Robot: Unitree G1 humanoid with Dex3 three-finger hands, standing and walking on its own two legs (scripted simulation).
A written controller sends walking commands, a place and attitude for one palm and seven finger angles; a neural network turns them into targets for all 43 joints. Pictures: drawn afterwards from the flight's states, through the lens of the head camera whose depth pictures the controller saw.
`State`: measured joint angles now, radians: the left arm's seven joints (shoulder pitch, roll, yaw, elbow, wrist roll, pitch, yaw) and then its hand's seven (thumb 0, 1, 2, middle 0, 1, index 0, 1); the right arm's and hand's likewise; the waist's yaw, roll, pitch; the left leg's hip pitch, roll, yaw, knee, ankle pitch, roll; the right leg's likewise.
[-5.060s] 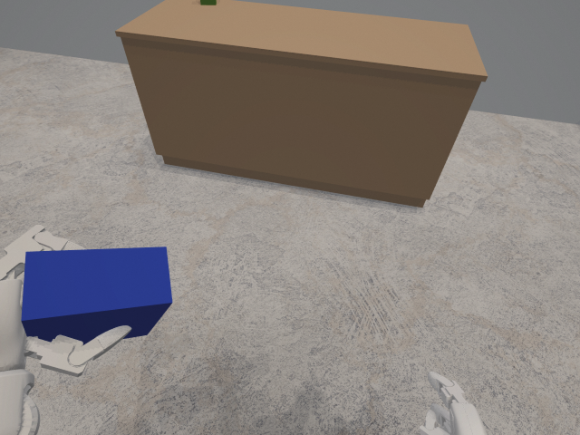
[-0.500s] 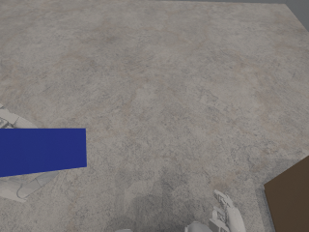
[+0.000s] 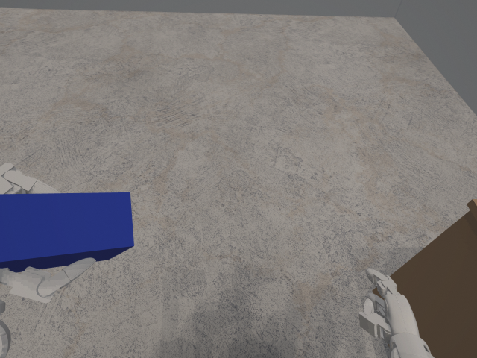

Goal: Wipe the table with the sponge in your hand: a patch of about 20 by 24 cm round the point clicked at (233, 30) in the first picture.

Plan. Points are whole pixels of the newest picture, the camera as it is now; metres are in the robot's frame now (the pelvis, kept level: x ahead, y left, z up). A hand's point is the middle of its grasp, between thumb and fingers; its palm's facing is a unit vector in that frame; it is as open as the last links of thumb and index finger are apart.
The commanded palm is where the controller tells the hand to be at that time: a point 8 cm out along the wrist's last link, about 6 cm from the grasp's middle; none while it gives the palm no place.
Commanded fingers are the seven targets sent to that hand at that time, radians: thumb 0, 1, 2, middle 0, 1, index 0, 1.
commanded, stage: turn to face it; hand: left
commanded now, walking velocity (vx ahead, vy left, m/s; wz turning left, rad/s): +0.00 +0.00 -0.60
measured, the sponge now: (82, 233) +0.23 +0.21 +0.16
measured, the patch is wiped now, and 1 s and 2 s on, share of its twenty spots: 0.00 0.00 0.00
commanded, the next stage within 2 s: none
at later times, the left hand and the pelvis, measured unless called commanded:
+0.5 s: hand (190, 240) +0.23 +0.08 +0.16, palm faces +0.03 -0.83 -0.56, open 10.1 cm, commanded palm +0.18 +0.15 +0.18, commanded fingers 0.00 0.10 1.30 -1.20 -1.60 -1.20 -1.60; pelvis -0.06 -0.06 -0.01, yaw -19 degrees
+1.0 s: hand (226, 281) +0.18 +0.03 +0.17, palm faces -0.09 -0.89 -0.45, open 10.1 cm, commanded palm +0.16 +0.08 +0.18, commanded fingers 0.00 0.10 1.30 -1.20 -1.60 -1.20 -1.60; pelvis -0.13 -0.05 +0.00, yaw -35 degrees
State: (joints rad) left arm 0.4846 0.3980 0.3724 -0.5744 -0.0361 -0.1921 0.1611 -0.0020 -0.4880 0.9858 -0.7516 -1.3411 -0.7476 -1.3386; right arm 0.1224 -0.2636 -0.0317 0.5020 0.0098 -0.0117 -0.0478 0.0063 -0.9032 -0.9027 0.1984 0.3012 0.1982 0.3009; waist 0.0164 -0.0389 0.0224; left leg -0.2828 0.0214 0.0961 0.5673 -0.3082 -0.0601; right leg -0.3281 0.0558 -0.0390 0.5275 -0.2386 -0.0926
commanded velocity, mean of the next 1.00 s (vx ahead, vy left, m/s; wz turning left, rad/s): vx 0.00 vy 0.00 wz -0.60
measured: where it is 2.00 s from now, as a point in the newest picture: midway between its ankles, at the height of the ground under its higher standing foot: outside the picture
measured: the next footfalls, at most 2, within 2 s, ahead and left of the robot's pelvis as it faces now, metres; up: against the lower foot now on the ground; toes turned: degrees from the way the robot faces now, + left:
left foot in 0.02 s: +0.02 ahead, +0.12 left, +0.00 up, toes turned +5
right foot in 0.34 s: +0.02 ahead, -0.15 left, +0.00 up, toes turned -21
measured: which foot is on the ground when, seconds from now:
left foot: up 0.00-0.00, down 0.02-0.36, up 0.38-0.82, down 0.84-1.00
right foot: down 0.00-0.04, up 0.06-0.32, down 0.34-0.84, up 0.86-1.00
